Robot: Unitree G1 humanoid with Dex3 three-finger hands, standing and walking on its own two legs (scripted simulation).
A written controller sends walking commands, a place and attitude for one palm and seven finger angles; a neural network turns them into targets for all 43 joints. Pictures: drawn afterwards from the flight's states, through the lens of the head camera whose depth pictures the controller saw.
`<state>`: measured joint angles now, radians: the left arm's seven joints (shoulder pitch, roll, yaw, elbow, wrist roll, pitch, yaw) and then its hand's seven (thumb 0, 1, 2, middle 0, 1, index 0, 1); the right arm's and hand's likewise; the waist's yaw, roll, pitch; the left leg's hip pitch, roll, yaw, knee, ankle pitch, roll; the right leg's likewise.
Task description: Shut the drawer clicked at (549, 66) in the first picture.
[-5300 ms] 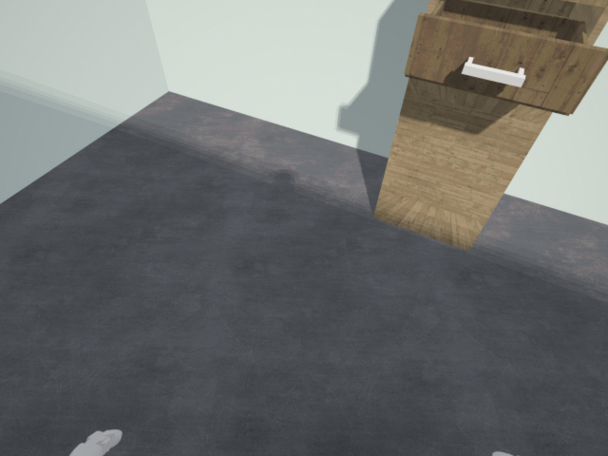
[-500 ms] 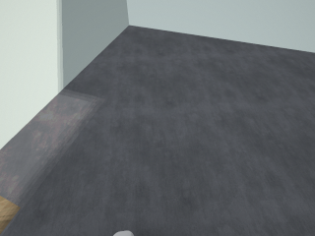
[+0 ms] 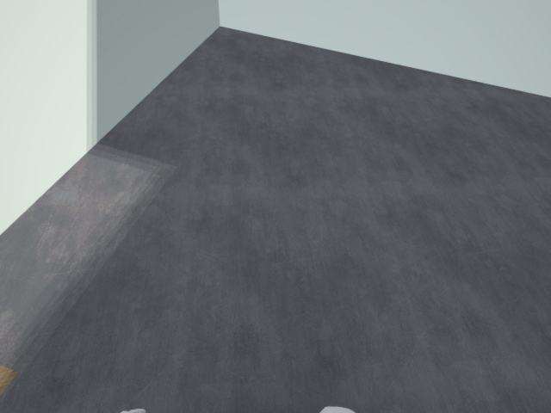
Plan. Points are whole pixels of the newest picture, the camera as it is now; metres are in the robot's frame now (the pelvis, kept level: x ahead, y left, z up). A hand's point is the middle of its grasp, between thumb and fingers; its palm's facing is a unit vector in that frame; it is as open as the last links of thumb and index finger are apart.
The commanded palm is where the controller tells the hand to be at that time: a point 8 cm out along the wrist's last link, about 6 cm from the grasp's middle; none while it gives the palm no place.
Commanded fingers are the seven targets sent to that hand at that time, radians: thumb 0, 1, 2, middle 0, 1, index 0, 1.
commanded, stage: turn to face it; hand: left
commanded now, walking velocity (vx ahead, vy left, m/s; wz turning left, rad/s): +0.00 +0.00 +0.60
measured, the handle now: out of the picture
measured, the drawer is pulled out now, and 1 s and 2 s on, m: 0.28 0.28 0.28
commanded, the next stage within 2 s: take the last steps up to it in 1.92 s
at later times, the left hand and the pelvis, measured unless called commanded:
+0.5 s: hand out of the picture +0.01 +0.15 -0.15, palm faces +0.33 -0.90 -0.28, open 7.4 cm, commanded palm none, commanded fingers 0.00 0.90 0.90 -0.20 -0.30 -0.20 -0.30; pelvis -0.01 -0.06 -0.01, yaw +20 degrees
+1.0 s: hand out of the picture -0.11 +0.22 -0.18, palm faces +0.62 -0.75 -0.23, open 7.4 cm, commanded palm none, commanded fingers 0.00 0.90 0.90 -0.20 -0.30 -0.20 -0.30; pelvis -0.04 -0.01 +0.00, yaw +37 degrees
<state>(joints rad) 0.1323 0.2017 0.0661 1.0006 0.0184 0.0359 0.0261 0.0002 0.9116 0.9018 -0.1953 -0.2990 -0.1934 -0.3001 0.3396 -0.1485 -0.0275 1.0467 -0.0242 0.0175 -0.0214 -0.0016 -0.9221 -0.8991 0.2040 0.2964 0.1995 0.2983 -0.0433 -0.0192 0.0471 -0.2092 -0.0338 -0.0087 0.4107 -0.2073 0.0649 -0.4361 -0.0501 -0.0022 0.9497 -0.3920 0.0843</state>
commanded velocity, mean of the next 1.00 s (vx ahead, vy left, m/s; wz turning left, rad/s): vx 0.00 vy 0.00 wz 0.60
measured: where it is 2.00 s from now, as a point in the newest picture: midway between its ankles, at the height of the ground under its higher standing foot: outside the picture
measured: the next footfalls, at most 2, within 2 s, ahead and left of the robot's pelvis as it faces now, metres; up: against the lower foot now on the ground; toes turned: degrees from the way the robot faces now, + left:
right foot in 0.20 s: +0.05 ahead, -0.15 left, +0.00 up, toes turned +6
left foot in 0.70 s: -0.04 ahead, +0.08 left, +0.00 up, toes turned +36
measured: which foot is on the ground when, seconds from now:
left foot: down 0.00-0.20, up 0.22-0.68, down 0.70-1.00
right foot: up 0.00-0.18, down 0.20-0.72, up 0.74-1.00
